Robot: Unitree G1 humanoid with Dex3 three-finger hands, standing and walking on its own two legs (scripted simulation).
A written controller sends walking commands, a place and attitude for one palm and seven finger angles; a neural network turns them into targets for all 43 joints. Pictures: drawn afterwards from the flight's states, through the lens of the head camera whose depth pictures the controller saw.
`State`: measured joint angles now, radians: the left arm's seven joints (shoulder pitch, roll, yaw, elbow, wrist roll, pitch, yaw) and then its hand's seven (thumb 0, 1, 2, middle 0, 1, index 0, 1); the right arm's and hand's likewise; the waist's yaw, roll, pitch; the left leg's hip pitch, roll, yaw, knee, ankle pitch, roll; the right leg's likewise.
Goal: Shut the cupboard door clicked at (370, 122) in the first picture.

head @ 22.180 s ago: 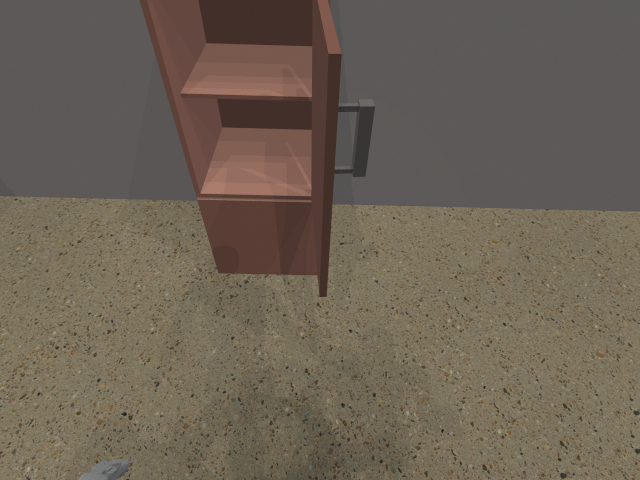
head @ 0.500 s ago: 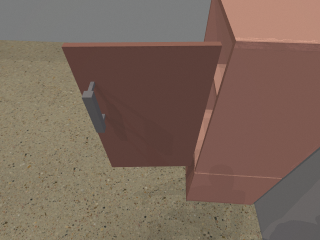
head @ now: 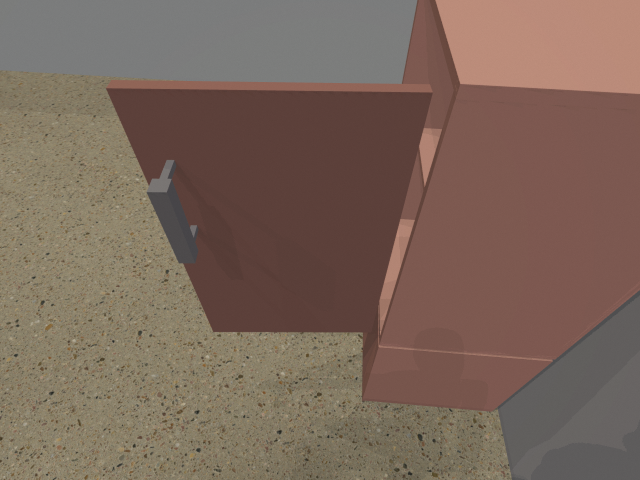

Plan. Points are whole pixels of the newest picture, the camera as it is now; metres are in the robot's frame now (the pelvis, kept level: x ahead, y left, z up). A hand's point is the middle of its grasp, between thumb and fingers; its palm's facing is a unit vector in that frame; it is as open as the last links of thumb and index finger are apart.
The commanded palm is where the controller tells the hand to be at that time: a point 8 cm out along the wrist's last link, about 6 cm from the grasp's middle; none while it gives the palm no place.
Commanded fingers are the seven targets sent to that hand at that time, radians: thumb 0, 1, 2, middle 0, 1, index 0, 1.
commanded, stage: raise the hand and make a fist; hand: left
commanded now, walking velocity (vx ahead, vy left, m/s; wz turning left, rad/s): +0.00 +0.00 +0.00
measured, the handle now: (179, 213) +0.43 +0.22 +0.08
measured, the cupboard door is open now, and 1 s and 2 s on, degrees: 95 95 95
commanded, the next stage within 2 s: bring the fist close to the handle in 1.88 s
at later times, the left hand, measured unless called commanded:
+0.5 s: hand out of the picture +0.10 +0.18 -0.03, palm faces +0.21 -0.97 -0.07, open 5.6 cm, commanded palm +0.11 +0.22 -0.02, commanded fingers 0.00 0.90 0.90 -0.69 -0.84 -0.69 -0.84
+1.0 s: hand (151, 447) +0.15 +0.19 +0.02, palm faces +0.02 -1.00 -0.02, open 3.4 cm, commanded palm +0.12 +0.25 +0.03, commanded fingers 0.00 0.90 0.90 -1.15 -1.34 -1.15 -1.34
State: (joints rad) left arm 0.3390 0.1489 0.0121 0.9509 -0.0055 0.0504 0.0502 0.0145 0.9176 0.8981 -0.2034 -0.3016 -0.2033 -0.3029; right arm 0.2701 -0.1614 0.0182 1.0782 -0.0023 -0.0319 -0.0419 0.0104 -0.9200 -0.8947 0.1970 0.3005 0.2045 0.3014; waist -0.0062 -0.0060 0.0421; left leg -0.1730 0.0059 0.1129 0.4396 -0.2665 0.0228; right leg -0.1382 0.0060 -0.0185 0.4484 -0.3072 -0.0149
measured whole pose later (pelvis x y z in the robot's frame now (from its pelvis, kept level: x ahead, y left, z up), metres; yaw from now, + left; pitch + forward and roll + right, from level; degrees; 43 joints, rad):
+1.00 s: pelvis -0.05 +0.01 -0.06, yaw +2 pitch +9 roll -2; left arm 0.45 0.22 0.11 -0.18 -0.28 -0.31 -0.22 0.01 0.90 0.90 -0.97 -1.15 -0.97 -1.15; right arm 0.31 -0.27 0.00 0.56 0.03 -0.24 -0.05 0.02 -0.90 -0.90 0.20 0.30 0.21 0.30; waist 0.00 0.04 -0.09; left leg -0.70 0.00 0.00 0.98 -0.44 0.04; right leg -0.62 0.00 -0.07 0.94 -0.48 -0.01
